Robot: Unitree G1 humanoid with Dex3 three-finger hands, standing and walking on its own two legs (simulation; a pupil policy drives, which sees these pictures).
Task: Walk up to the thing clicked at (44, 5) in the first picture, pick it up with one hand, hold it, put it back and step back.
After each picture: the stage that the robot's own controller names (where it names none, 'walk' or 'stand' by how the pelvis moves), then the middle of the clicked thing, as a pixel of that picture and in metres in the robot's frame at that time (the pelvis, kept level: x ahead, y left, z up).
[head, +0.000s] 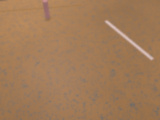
stand; (46, 9) +1.97 +0.48 -0.65
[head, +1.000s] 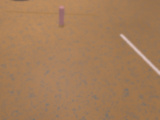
walk; (61, 15) +1.88 +0.21 -0.64
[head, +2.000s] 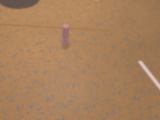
walk; (65, 35) +1.30 +0.10 -0.65
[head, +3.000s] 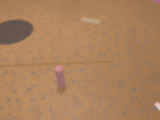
walk; (60, 77) +0.82 +0.19 -0.62
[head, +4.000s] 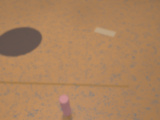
walk; (65, 106) +0.53 +0.18 -0.64
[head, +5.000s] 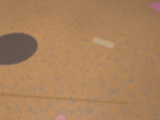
stand; out of the picture +0.41 +0.13 -0.65
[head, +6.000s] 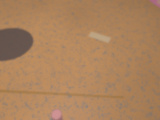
stand; out of the picture +0.41 +0.16 -0.65
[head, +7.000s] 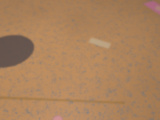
stand; out of the picture +0.40 +0.15 -0.66
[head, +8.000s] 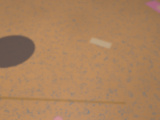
stand; out of the picture +0.40 +0.16 -0.66
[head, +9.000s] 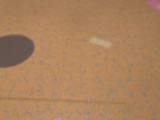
stand; out of the picture +0.39 +0.16 -0.66
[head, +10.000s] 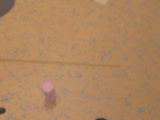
go down; (49, 91) +0.43 +0.14 -0.53
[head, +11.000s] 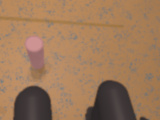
go down; (36, 54) +0.49 +0.16 -0.27
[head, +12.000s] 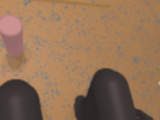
close in; (13, 39) +0.49 +0.17 -0.22
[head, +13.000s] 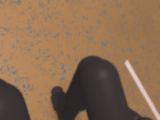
close; out of the picture +0.49 +0.21 -0.17
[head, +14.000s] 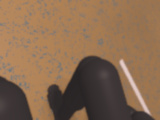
lift; out of the picture +0.44 +0.21 -0.17
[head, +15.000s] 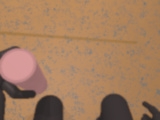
lift; (30, 77) +0.32 +0.16 +0.01
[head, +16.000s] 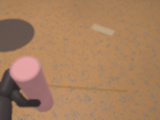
hold; (37, 89) +0.30 +0.15 +0.05
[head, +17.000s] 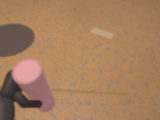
hold; (38, 90) +0.30 +0.14 +0.04
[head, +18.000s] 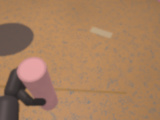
crouch; (42, 88) +0.30 +0.13 +0.04
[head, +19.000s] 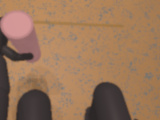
crouch; (26, 43) +0.45 +0.14 -0.04
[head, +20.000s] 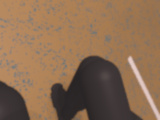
lower; out of the picture +0.45 +0.22 -0.18
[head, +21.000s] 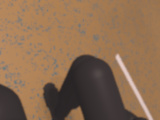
lower; out of the picture +0.46 +0.22 -0.18
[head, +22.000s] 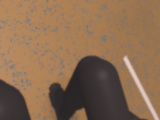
lower; out of the picture +0.45 +0.21 -0.17
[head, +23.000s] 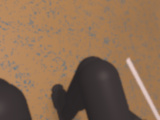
lower; out of the picture +0.45 +0.21 -0.16
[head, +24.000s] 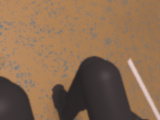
loosen; out of the picture +0.43 +0.19 -0.17
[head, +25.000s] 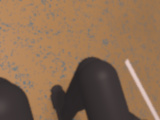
withdraw; out of the picture +0.44 +0.19 -0.18
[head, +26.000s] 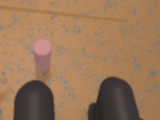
walk; (42, 57) +0.45 +0.14 -0.25
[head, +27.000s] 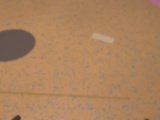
stand; out of the picture +0.36 +0.11 -0.59
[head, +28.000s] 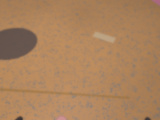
stand; out of the picture +0.38 +0.12 -0.60
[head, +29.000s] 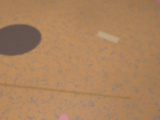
stand; out of the picture +0.38 +0.10 -0.62
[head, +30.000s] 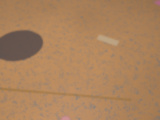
walk; out of the picture +0.39 +0.11 -0.65
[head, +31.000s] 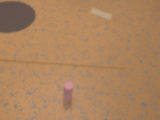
walk; (68, 91) +0.54 +0.05 -0.63
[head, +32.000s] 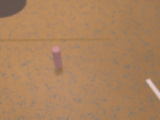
walk; (57, 57) +0.84 +0.21 -0.62
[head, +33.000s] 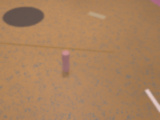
stand; (65, 61) +1.02 +0.13 -0.64
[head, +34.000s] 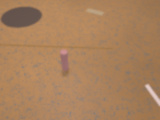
stand; (64, 60) +1.02 +0.16 -0.66
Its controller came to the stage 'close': yes
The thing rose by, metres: 0.69
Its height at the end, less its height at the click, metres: +0.00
